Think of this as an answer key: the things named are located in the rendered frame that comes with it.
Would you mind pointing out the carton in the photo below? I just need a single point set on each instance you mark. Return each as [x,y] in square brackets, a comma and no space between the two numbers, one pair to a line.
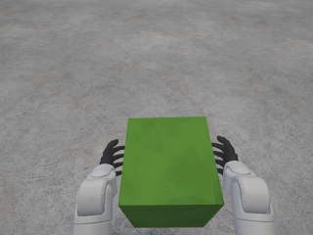
[169,176]

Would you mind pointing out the right robot forearm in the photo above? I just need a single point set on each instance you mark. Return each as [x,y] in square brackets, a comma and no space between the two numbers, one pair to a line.
[251,200]

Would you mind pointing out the robot right hand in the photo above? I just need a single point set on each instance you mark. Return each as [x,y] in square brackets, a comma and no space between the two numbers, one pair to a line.
[228,152]

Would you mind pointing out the robot left hand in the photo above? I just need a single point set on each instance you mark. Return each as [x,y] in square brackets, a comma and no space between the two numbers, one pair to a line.
[108,157]

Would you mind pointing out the left robot forearm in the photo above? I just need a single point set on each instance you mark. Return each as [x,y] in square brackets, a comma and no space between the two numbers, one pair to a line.
[93,203]

